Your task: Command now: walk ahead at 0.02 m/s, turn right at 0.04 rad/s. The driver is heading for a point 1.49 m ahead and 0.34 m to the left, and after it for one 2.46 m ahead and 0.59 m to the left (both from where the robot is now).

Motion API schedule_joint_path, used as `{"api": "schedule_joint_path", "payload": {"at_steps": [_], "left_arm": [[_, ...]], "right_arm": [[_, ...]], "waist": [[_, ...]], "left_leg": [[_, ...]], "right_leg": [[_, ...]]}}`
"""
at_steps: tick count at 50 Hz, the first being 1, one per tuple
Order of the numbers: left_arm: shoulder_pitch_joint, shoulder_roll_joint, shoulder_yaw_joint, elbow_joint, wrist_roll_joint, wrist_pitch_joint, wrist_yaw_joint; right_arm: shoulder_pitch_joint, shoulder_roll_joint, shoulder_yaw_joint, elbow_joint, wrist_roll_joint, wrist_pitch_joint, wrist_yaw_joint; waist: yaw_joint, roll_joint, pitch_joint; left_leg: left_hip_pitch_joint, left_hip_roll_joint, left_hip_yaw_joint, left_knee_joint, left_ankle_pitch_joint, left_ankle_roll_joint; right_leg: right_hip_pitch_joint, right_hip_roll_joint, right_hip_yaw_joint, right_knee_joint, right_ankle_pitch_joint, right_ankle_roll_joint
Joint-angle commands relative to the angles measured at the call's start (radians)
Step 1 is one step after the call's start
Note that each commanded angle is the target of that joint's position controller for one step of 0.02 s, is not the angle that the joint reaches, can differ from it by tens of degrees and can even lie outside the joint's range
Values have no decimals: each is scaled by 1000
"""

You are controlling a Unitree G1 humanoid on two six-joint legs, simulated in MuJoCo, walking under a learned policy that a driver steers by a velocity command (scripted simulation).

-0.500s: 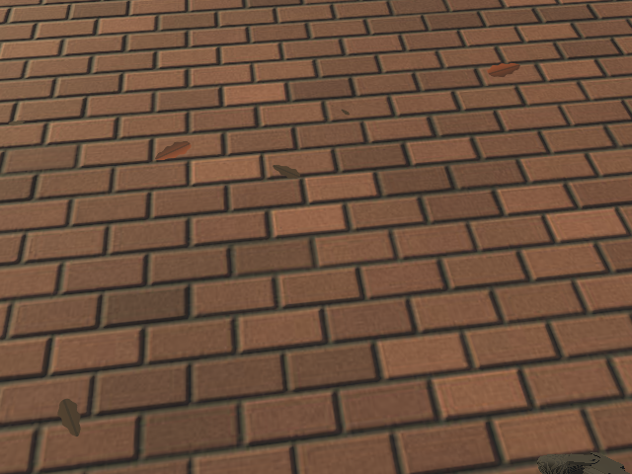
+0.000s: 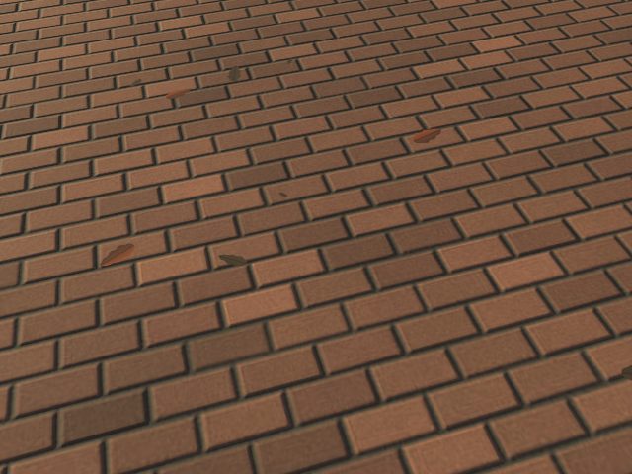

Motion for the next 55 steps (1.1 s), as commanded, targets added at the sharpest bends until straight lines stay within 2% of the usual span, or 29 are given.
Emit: {"api": "schedule_joint_path", "payload": {"at_steps": [1,3,5,7,8,10,12,14,15,16,17,18,19,22,25,28,32,35,37,38,39,40,41,42,43,45,47,50,55], "left_arm": [[22,118,27,-5,-5,-14,7],[50,122,31,19,-4,-14,7],[70,162,50,30,-2,-6,5],[95,190,66,36,-1,-3,3],[92,197,73,40,-1,-6,3],[82,184,78,43,2,-20,0],[58,178,83,47,0,-36,-6],[15,159,82,39,-3,-45,-9],[-20,102,66,13,-3,-54,-15],[-31,65,58,-18,0,-62,-24],[-57,135,72,-20,28,-61,-27],[-53,119,71,-9,25,-63,-37],[-40,102,67,6,16,-69,-46],[-42,91,66,19,26,-62,-59],[-115,75,61,-4,25,-47,-60],[-248,58,50,-56,19,-43,-59],[-347,51,39,-100,8,-43,-58],[-297,78,51,-101,7,-49,-47],[-87,113,74,-36,8,-61,-32],[79,140,91,19,17,-70,-22],[240,223,114,46,42,-76,-12],[235,275,123,40,45,-69,-20],[131,227,119,31,3,-60,-27],[23,158,100,9,-5,-64,-29],[-18,108,87,8,1,-76,-32],[-10,53,69,33,3,-95,-23],[50,61,68,58,3,-114,-19],[103,90,72,72,4,-122,-15],[174,79,62,86,2,-121,-7]], "right_arm": [[33,-88,-20,6,2,-13,-4],[34,-78,-17,28,1,-11,-7],[26,-89,-26,32,-7,-7,-5],[-17,-65,-24,18,-16,-6,4],[-24,-47,-21,12,-24,-11,8],[-23,-60,-27,3,-23,-30,13],[5,-63,-34,7,-15,-52,18],[169,-59,-43,71,-8,-68,12],[280,-121,-61,99,-15,-77,1],[389,-217,-88,130,-7,-75,1],[346,-166,-74,128,-10,-67,1],[261,-130,-64,99,-15,-70,3],[202,-114,-60,80,-16,-75,3],[201,-75,-43,93,-5,-94,-3],[273,-64,-34,133,1,-100,-8],[286,-59,-27,146,-3,-99,-10],[295,-72,-27,163,-5,-101,-12],[255,-90,-32,168,-5,-103,-16],[219,-110,-40,166,-5,-99,-19],[208,-110,-39,162,-4,-95,-18],[231,-67,-29,135,-1,-92,-14],[348,28,-19,133,26,-88,-2],[253,-68,-43,125,2,-83,-4],[163,-74,-47,96,1,-86,1],[127,-54,-45,92,1,-88,3],[154,-20,-43,106,-19,-63,13],[150,-4,-46,103,-21,-41,21],[36,-10,-49,61,-17,-22,30],[-150,-1,-40,-7,-6,-29,41]], "waist": [[9,-54,63],[19,-45,38],[33,-88,63],[56,-140,139],[58,-165,162],[48,-149,157],[18,-131,143],[-54,-77,104],[-98,83,82],[-115,292,62],[-75,146,100],[-31,48,121],[-2,19,113],[14,42,79],[3,48,78],[-16,56,113],[-29,79,136],[18,72,116],[110,62,5],[175,36,-80],[210,-75,-201],[130,-263,-285],[113,-118,-178],[77,-76,-41],[54,-34,17],[2,-58,34],[-10,-65,38],[-2,-66,79],[35,-67,107]], "left_leg": [[70,81,-111,-57,-39,1],[71,67,-101,-51,-103,2],[-4,8,-47,40,-319,20],[-136,-25,10,162,-331,25],[-172,-8,21,227,-275,31],[-208,30,6,269,-261,46],[-111,25,25,167,-245,62],[193,-7,17,25,-203,67],[339,140,-223,-119,-361,101],[443,349,-612,-278,-551,193],[380,391,-648,-274,-530,216],[321,354,-561,-263,-487,203],[290,316,-479,-275,-408,178],[297,233,-284,-283,-90,142],[327,213,-189,-258,178,150],[287,188,-130,-263,282,155],[258,192,-91,-266,365,156],[299,224,-70,-191,583,143],[319,211,-38,51,803,116],[229,175,-12,258,708,99],[35,117,24,571,322,87],[-283,-77,2,917,-436,59],[-366,-14,-102,964,-354,81],[-378,36,-93,920,-242,86],[-332,67,-91,867,-184,86],[-229,98,-96,791,-154,71],[-225,99,-87,763,-136,61],[-348,114,-72,703,-32,49],[-413,92,-6,472,131,35]], "right_leg": [[-116,-128,139,-156,-38,-44],[-92,-120,134,-157,-103,-55],[-107,-128,178,-181,-384,-98],[-100,-221,301,-271,-555,-159],[-87,-275,354,-301,-550,-190],[-45,-310,366,-304,-445,-215],[-55,-279,292,-253,-324,-200],[-209,-189,179,-118,-249,-150],[-356,-97,64,105,-192,-105],[-536,28,-89,388,-229,-68],[-579,-16,-27,550,-259,-82],[-574,-59,4,607,-176,-91],[-550,-87,7,613,-95,-89],[-519,-110,-38,588,31,-54],[-573,-109,-80,559,71,-20],[-570,-97,-119,417,124,1],[-452,-67,-156,217,187,-21],[-331,-40,-155,153,164,-74],[-111,13,-161,109,124,-113],[99,-3,-137,67,128,-138],[327,-242,135,41,-54,-184],[486,-481,661,-129,-160,-324],[370,-426,657,-199,-271,-298],[213,-399,473,-220,-244,-260],[94,-356,356,-254,-107,-229],[-27,-291,185,-285,51,-170],[-44,-279,104,-302,145,-158],[-16,-263,5,-337,185,-128],[55,-226,-134,-324,394,-75]]}}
